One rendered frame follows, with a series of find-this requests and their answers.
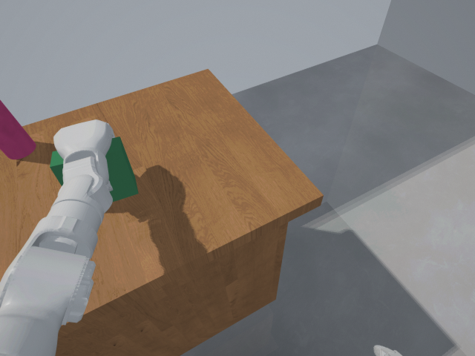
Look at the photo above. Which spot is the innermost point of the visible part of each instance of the robot left hand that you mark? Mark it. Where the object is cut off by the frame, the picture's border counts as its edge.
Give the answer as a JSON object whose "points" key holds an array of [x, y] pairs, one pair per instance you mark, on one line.
{"points": [[91, 134]]}

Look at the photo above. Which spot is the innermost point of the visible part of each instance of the robot left upper arm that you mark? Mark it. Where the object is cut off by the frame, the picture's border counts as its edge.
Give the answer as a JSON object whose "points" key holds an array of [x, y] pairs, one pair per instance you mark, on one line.
{"points": [[48, 289]]}

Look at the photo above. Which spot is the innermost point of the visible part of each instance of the left robot forearm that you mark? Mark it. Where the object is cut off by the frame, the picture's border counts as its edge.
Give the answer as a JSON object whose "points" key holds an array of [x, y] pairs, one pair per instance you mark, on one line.
{"points": [[74, 218]]}

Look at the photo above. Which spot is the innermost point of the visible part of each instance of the table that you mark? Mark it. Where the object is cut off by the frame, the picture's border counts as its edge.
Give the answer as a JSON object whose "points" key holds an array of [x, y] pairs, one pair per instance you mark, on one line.
{"points": [[199, 247]]}

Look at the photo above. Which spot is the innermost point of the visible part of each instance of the sponge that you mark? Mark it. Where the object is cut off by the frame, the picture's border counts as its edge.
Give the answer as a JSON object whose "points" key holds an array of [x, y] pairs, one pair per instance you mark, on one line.
{"points": [[121, 175]]}

